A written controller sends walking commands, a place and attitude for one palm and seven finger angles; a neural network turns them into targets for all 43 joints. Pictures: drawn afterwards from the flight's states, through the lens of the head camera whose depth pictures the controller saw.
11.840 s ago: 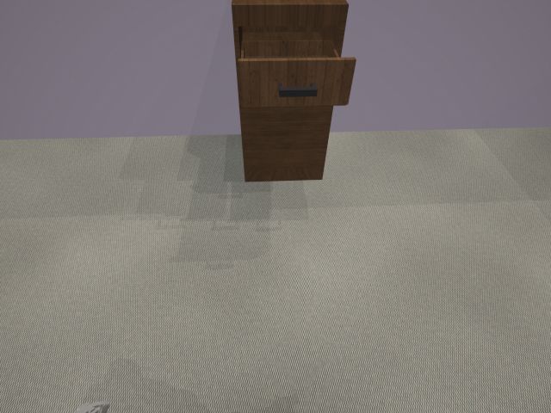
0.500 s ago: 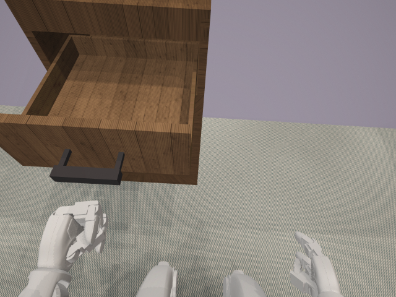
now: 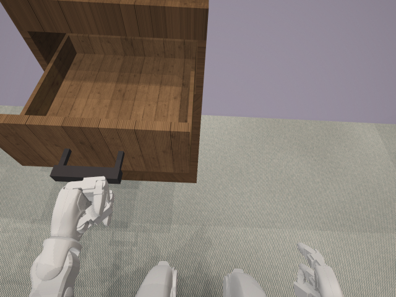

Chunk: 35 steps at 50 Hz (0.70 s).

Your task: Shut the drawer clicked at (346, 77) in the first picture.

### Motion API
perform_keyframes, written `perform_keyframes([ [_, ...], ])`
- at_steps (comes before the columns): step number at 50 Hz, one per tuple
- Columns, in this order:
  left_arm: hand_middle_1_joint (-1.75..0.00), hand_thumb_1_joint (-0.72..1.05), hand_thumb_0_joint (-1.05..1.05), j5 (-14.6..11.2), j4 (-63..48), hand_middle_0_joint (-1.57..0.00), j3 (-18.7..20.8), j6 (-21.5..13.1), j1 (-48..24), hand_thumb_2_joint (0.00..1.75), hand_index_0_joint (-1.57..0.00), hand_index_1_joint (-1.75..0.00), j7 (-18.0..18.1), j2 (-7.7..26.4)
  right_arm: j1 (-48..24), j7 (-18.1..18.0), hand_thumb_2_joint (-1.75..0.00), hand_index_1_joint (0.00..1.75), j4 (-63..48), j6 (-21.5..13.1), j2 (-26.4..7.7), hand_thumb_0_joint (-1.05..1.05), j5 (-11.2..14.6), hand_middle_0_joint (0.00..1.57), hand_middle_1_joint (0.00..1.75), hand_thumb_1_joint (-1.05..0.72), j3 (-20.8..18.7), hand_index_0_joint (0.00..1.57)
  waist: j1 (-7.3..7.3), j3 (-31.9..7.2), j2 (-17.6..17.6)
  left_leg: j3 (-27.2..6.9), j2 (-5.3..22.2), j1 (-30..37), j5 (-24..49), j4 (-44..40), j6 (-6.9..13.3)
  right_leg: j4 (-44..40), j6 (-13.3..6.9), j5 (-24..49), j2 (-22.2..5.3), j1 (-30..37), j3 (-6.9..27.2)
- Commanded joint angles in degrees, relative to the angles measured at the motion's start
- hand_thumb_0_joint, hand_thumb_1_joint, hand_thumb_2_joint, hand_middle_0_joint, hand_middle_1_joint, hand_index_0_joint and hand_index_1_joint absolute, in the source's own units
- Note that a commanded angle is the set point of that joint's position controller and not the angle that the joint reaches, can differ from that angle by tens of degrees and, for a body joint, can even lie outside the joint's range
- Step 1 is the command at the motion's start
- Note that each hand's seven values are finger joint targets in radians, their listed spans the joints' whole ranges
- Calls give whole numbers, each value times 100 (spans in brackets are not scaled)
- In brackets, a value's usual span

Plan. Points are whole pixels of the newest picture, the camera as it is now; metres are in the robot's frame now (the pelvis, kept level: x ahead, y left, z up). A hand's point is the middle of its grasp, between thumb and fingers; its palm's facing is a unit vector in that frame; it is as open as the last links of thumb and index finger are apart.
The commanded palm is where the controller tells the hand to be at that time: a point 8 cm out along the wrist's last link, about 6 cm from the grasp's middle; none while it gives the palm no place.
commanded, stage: push the drawer shut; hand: left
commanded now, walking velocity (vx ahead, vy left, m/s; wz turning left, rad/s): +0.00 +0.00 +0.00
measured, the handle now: (90, 164) +0.35 +0.23 +0.04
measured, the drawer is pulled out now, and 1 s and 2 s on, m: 0.26 0.14 0.02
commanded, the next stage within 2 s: none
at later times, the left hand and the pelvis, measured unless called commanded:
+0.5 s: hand (117, 172) +0.34 +0.18 +0.04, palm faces +0.00 -1.00 -0.05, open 3.1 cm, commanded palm +0.33 +0.23 +0.04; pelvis -0.01 +0.00 +0.00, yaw +0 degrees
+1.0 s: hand (121, 148) +0.40 +0.18 +0.04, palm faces +0.01 -1.00 -0.04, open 3.2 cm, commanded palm +0.38 +0.23 +0.04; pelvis +0.00 +0.00 +0.01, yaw -1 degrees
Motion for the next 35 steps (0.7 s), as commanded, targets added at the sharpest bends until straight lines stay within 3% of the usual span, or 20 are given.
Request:
perform_keyframes([
  [1,-160,90,0,-44,-1019,-140,353,-349,-1223,90,-140,-160,65,685,-76,-83,-90,30,-679,-240,-789,0,15,20,30,-90,-362,20,-162,-1645,136,-279,-61,1353,1514,-1030,5,-970,24,1333,90,761,323],
  [4,-160,90,0,-12,-841,-140,252,-361,-1575,90,-140,-160,73,616,-93,-92,-90,30,-613,-229,-785,0,13,20,30,-90,-344,20,-186,-1637,148,-286,-70,1366,1409,-1053,14,-1001,21,1222,88,726,338],
  [5,-160,90,0,5,-791,-140,374,-374,-1812,90,-140,-160,98,790,-91,-101,-90,30,-576,-216,-817,0,21,20,30,-90,-346,20,-196,-1610,200,-316,-54,1366,1339,-1077,-3,-991,11,1153,86,652,332],
  [6,-160,90,0,16,-755,-140,191,-370,-2007,90,-140,-160,84,625,-108,-99,-90,30,-564,-212,-793,0,15,20,30,-90,-327,20,-232,-1622,239,-295,-76,1380,1284,-1073,9,-1020,18,1120,76,664,349],
  [8,-160,90,0,34,-495,-140,416,-347,-2088,90,-140,-160,107,860,-73,-120,-90,30,-523,-189,-835,0,27,20,30,-90,-337,20,-220,-1607,29,-310,-57,1307,1221,-1082,21,-1046,14,1055,104,699,355],
  [9,-160,90,0,24,-441,-140,306,-341,-2277,90,-140,-160,94,717,-91,-121,-90,30,-515,-175,-817,0,23,20,30,-90,-325,20,-243,-1678,75,-297,-69,1343,1233,-1086,26,-1056,29,1086,87,711,365],
  [10,-160,90,0,16,-392,-140,408,-339,-2496,90,-140,-160,101,859,-97,-125,-90,30,-472,-170,-827,0,30,20,30,-90,-321,20,-234,-1668,199,-280,-69,1329,1169,-1083,12,-1076,23,1037,80,716,398],
  [16,-160,90,0,47,112,-140,416,-309,-3135,90,-140,-160,115,872,-61,-120,-90,30,-410,-110,-838,0,39,20,30,-90,-296,20,-252,-1653,272,-300,-68,1427,1040,-1193,-14,-1130,17,929,80,653,380],
  [19,-160,90,0,99,439,-140,370,-318,-3449,90,-140,-160,132,833,0,-119,-90,30,-369,-88,-844,0,41,20,30,-90,-288,20,-274,-1671,262,-297,-65,1480,1078,-1197,-12,-1139,10,964,85,617,386],
  [21,-160,90,0,111,653,-140,518,-337,-3779,90,-140,-160,146,1021,49,-123,-90,30,-316,-59,-872,0,39,20,30,-90,-293,20,-293,-1690,133,-283,-60,1399,1083,-1186,-11,-1155,22,994,81,700,423],
  [25,-160,90,0,113,951,-140,527,-381,-3926,90,-140,-160,110,976,134,-91,-90,30,-288,3,-869,0,37,20,30,-90,-305,20,-263,-1855,204,-252,-62,1516,1346,-1192,-18,-1147,18,1241,75,800,429],
  [26,-160,90,0,124,1032,-140,676,-392,-3945,90,-140,-160,121,1135,183,-86,-90,30,-262,26,-886,0,32,20,30,-90,-314,20,-226,-1885,146,-269,-45,1556,1477,-1206,-31,-1119,5,1349,82,849,414],
  [27,-160,90,0,135,1024,-140,544,-408,-3973,90,-140,-160,110,995,177,-69,-90,30,-285,42,-868,0,31,20,30,-90,-318,20,-239,-1952,230,-243,-56,1591,1516,-1205,-33,-1126,13,1394,80,870,431],
  [30,-160,90,0,149,1383,-140,701,-424,-4134,90,-140,-160,129,1141,271,-47,-90,30,-212,116,-889,0,24,20,30,-90,-328,20,-286,-1883,64,-239,-35,1528,1599,-1185,-28,-1128,25,1506,97,872,437],
  [35,-160,90,0,161,1511,-140,782,-540,-4375,90,-140,-160,97,1233,369,-13,-90,30,-174,200,-884,0,9,20,30,-90,-347,20,-250,-2050,255,-209,-37,1659,1860,-1182,-43,-1087,14,1764,97,954,460],
])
